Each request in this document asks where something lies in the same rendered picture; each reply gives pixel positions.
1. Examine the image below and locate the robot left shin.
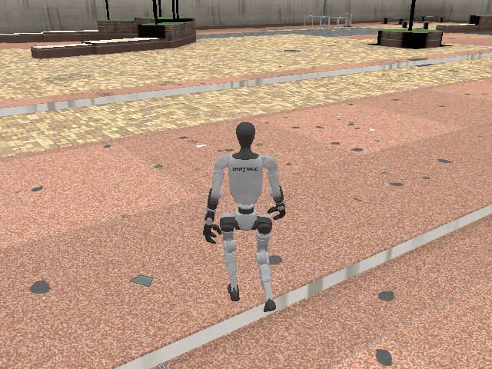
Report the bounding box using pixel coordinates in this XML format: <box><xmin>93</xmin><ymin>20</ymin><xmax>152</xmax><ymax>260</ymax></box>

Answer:
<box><xmin>223</xmin><ymin>241</ymin><xmax>237</xmax><ymax>291</ymax></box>

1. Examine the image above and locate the left robot forearm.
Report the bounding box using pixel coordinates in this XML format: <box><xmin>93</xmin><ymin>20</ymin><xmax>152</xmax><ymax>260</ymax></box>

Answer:
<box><xmin>204</xmin><ymin>188</ymin><xmax>219</xmax><ymax>225</ymax></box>

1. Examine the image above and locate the left robot upper arm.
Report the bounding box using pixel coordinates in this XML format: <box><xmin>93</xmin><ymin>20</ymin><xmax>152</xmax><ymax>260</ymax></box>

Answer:
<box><xmin>211</xmin><ymin>155</ymin><xmax>230</xmax><ymax>199</ymax></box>

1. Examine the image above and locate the robot left hand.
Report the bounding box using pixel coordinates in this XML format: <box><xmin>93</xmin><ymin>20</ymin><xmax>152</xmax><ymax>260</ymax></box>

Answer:
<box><xmin>203</xmin><ymin>224</ymin><xmax>221</xmax><ymax>244</ymax></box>

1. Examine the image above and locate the right robot upper arm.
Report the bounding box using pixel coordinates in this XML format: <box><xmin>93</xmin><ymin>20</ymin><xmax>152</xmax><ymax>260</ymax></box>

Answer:
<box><xmin>261</xmin><ymin>155</ymin><xmax>281</xmax><ymax>198</ymax></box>

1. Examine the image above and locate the robot right thigh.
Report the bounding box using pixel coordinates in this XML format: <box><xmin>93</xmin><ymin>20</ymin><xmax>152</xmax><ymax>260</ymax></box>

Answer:
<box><xmin>255</xmin><ymin>214</ymin><xmax>272</xmax><ymax>264</ymax></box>

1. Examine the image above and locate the right robot forearm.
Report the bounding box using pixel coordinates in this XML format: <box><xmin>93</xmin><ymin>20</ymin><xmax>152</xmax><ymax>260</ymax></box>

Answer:
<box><xmin>273</xmin><ymin>185</ymin><xmax>285</xmax><ymax>211</ymax></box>

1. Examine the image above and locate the robot right hand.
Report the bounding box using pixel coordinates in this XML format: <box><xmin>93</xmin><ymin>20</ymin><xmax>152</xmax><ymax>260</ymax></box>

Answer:
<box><xmin>268</xmin><ymin>206</ymin><xmax>286</xmax><ymax>220</ymax></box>

